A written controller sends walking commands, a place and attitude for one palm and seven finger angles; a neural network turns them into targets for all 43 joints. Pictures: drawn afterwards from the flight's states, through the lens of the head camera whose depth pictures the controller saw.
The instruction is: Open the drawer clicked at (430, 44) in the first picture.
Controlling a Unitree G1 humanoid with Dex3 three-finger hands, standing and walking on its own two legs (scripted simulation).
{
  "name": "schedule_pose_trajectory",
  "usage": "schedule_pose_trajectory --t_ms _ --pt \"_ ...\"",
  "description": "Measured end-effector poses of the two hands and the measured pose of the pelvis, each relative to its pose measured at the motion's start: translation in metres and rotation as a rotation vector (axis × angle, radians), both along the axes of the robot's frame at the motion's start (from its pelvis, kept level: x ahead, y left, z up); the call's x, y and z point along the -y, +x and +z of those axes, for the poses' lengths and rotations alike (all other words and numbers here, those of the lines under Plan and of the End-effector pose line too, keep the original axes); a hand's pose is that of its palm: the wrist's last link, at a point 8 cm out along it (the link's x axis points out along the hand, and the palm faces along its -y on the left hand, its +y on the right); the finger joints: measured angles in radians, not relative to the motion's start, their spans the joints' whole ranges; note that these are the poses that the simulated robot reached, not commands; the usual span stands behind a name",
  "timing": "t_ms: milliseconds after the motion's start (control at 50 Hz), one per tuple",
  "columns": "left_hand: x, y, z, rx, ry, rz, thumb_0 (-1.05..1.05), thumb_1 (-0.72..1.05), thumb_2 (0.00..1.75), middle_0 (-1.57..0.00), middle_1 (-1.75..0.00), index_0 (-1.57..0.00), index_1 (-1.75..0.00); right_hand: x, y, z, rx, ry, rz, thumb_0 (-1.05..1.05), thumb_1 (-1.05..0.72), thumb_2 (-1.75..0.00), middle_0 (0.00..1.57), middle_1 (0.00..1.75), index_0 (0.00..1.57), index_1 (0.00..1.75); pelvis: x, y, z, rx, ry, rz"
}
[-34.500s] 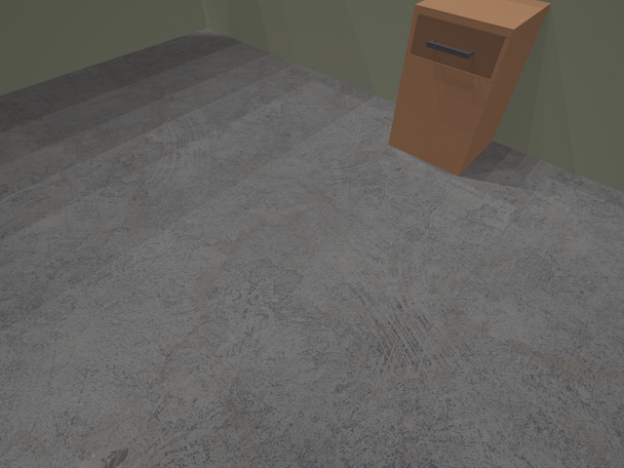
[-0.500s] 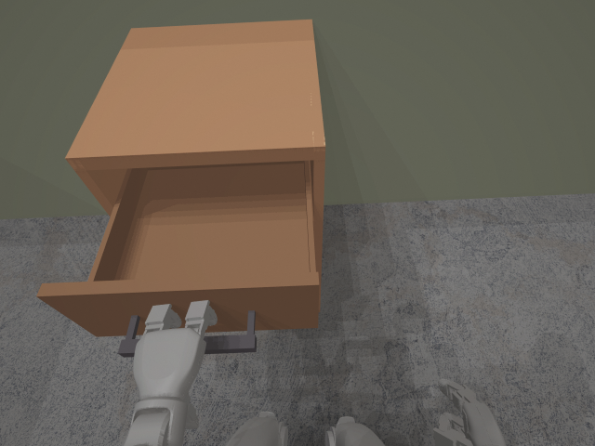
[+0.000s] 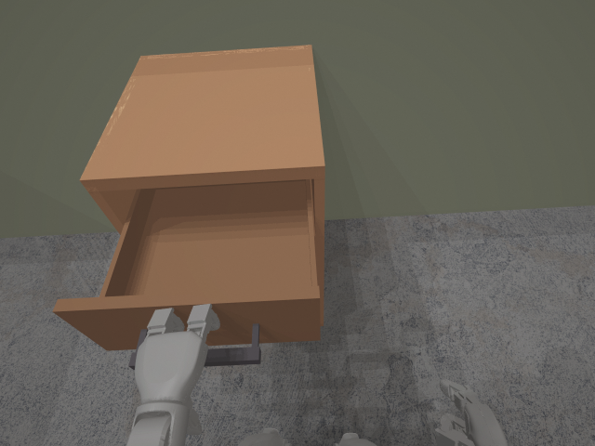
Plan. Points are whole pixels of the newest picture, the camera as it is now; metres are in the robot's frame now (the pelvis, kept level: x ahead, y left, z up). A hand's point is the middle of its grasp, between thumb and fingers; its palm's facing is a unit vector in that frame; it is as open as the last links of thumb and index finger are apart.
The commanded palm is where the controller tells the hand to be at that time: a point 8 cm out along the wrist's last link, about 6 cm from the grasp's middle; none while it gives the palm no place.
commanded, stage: lift the hand off the handle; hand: left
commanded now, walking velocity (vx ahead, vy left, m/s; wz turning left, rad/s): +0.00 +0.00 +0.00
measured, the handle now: (198, 345) +0.28 +0.18 -0.09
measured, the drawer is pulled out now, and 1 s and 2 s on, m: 0.24 0.24 0.24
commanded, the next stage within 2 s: draw the hand back to the body in 1.46 s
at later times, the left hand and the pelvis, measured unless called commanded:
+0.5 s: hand (189, 360) +0.24 +0.17 -0.01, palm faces -0.01 -0.12 -0.99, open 13.7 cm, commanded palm +0.22 +0.16 +0.05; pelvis +0.01 -0.01 +0.02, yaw +0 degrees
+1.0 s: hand (177, 348) +0.24 +0.17 +0.02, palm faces +0.00 -0.13 -0.99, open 13.8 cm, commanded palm +0.22 +0.17 +0.09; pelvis +0.01 -0.02 +0.04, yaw -1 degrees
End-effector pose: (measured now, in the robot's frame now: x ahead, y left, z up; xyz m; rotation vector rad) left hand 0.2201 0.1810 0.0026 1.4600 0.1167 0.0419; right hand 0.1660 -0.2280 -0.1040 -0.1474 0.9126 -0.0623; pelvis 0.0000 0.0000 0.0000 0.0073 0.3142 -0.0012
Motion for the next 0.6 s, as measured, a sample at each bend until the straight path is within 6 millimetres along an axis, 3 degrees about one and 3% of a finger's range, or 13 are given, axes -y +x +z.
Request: schedule_pose_trajectory --t_ms 600 --pt "0.014 0.0 0.044 0.034 -0.004 0.0 0.0 -0.49 0.31 -0.33 -1.2 -0.35 -1.21 0.009 0.013 0.032 0.054 0.031 -0.005 0.01 -0.9 -0.9 0.2 0.3 0.2 0.3 0.008 0.007 0.024 0.076 0.014 -0.013"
